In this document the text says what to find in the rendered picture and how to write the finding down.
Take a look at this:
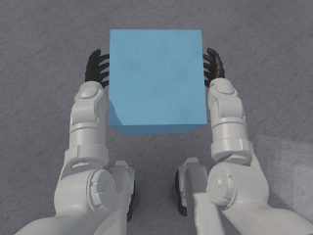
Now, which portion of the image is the robot left hand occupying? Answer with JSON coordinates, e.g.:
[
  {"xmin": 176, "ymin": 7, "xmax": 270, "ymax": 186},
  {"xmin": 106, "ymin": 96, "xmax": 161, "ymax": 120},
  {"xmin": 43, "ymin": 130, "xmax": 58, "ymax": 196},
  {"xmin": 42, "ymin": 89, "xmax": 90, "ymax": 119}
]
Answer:
[{"xmin": 85, "ymin": 49, "xmax": 110, "ymax": 89}]

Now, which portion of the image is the robot left shin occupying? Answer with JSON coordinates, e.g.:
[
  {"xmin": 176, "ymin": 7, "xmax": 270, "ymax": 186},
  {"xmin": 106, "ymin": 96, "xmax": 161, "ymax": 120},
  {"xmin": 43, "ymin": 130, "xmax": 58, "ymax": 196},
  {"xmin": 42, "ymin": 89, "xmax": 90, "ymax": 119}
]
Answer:
[{"xmin": 108, "ymin": 160, "xmax": 132, "ymax": 212}]

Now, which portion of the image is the robot left forearm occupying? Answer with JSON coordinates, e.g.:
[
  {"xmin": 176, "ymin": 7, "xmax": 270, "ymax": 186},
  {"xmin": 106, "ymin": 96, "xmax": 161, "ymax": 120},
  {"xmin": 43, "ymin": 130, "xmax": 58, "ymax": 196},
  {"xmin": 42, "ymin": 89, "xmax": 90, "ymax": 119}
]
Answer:
[{"xmin": 54, "ymin": 81, "xmax": 110, "ymax": 203}]

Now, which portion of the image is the carton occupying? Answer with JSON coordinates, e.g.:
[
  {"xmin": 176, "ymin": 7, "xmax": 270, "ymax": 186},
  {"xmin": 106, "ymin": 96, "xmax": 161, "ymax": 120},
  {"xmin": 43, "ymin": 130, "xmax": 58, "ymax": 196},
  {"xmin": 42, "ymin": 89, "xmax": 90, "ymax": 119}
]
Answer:
[{"xmin": 108, "ymin": 29, "xmax": 207, "ymax": 135}]

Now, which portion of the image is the right robot thigh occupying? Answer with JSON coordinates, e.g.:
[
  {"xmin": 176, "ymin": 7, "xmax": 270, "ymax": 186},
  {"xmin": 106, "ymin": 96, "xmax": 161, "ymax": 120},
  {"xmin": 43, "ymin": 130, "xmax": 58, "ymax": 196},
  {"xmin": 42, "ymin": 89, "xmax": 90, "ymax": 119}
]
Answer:
[{"xmin": 178, "ymin": 162, "xmax": 226, "ymax": 235}]

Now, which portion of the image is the robot right hand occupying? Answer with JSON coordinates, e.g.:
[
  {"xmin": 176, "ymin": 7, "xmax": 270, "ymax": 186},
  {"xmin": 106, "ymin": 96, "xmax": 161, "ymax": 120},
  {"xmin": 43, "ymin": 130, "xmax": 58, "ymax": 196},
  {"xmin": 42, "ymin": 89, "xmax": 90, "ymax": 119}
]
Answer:
[{"xmin": 202, "ymin": 48, "xmax": 225, "ymax": 88}]

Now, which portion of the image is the robot right forearm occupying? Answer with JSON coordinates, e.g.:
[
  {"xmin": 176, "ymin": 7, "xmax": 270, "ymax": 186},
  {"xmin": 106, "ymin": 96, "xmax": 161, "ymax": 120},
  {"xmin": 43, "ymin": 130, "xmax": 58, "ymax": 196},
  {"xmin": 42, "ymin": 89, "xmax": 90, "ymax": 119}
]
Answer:
[{"xmin": 206, "ymin": 77, "xmax": 264, "ymax": 175}]

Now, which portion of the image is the robot right upper arm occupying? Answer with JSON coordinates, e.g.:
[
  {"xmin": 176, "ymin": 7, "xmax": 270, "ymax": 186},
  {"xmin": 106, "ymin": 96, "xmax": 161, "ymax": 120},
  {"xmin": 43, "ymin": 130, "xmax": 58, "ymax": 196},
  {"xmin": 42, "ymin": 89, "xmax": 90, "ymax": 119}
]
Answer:
[{"xmin": 205, "ymin": 162, "xmax": 313, "ymax": 235}]

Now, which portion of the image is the robot left upper arm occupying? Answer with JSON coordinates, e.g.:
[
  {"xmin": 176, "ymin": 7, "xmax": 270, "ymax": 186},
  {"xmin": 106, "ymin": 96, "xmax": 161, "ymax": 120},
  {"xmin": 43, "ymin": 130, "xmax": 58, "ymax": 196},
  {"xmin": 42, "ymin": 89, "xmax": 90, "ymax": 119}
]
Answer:
[{"xmin": 15, "ymin": 168, "xmax": 118, "ymax": 235}]

